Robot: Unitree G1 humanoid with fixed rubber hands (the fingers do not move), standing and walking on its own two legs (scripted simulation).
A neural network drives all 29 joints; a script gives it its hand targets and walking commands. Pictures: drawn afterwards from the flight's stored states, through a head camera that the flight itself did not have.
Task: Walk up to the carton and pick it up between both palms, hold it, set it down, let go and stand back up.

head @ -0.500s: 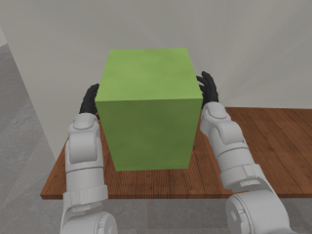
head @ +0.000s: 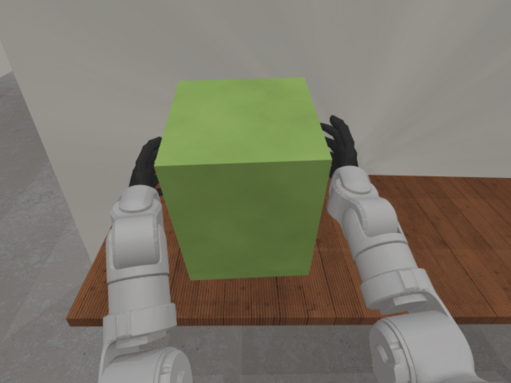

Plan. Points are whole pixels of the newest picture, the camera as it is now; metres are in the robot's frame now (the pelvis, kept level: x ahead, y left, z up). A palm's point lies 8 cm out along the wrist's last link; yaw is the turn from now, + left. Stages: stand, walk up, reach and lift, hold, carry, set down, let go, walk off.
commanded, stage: hold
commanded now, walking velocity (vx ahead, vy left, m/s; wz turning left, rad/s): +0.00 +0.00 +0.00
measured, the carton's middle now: (245, 181) +0.41 +0.01 +0.18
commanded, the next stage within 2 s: none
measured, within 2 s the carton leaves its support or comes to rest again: neither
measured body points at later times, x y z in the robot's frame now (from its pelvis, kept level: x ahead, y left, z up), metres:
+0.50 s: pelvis +0.00 +0.00 +0.00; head -0.06 +0.03 +0.44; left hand +0.37 +0.16 +0.21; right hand +0.38 -0.13 +0.23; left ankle +0.04 +0.17 -0.74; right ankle +0.03 -0.12 -0.74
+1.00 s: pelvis +0.00 +0.00 +0.00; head -0.06 +0.03 +0.44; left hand +0.37 +0.16 +0.21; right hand +0.38 -0.13 +0.23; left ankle +0.04 +0.17 -0.74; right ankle +0.03 -0.12 -0.74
